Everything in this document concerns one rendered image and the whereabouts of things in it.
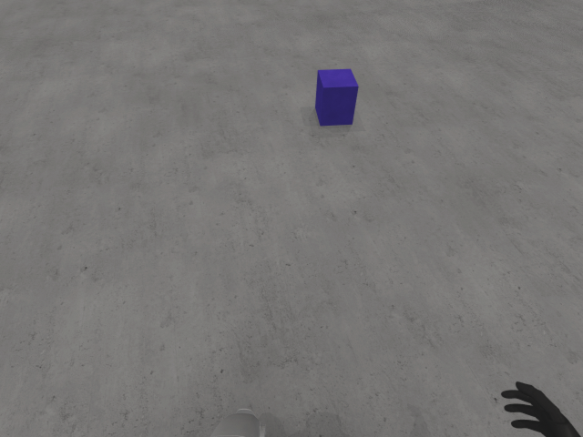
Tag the robot left shin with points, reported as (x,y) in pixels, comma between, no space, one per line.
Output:
(245,411)

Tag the right robot hand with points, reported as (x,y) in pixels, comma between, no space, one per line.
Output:
(552,422)

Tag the carton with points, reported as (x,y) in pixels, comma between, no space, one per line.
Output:
(336,94)

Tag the left robot thigh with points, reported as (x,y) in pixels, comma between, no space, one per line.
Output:
(240,425)

